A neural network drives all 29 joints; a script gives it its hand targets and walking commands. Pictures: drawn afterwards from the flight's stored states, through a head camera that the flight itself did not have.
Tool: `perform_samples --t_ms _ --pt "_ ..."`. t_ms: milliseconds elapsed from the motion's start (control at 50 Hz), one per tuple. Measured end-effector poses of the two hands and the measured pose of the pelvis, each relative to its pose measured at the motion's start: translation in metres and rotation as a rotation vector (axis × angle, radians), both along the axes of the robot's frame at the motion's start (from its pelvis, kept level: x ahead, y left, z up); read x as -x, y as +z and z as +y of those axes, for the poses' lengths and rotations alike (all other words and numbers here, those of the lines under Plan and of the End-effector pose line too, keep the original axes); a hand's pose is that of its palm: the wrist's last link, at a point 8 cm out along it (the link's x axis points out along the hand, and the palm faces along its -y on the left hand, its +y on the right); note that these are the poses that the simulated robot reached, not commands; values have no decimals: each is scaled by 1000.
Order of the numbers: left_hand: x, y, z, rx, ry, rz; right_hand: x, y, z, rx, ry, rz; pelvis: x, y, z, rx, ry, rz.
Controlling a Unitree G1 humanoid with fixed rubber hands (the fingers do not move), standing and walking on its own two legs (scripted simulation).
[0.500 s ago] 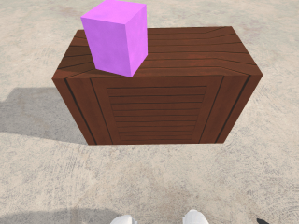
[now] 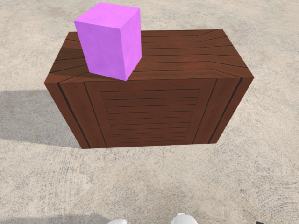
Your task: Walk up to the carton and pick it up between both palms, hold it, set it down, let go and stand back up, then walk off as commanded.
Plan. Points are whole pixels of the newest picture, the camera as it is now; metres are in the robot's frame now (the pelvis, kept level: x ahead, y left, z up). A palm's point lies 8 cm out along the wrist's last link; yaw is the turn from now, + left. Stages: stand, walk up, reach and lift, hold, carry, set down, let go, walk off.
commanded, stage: walk up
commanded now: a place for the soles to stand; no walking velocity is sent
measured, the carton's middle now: (113, 42) +0.88 +0.15 +0.03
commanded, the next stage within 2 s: none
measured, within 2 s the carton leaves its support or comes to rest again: neither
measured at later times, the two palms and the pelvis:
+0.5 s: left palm out of the picture +0.06 +0.34 -0.08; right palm out of the picture +0.06 -0.32 -0.10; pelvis +0.00 +0.01 +0.00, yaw -1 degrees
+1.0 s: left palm out of the picture +0.10 +0.31 -0.07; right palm out of the picture +0.07 -0.34 -0.10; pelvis +0.02 -0.02 +0.01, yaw -1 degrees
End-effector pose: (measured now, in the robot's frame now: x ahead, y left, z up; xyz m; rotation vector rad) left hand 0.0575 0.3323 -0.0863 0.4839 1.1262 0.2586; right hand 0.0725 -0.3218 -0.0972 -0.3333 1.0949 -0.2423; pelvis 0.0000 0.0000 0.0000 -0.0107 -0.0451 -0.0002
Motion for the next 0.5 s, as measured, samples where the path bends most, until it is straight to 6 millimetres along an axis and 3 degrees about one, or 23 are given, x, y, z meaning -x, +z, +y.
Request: perform_samples --t_ms 120,300,500 --pt "1 4 14 -12 12 14 10 -5 14 -16 -8 5 4 1 12 14 1 -5" --pt "-6 2 -4 6 -6 0 8 -3 -3 -8 -14 19 0 2 -3 -8 -7 5" --pt "-3 2 6 9 0 10 9 1 7 -5 -14 2 5 4 7 4 -11 3"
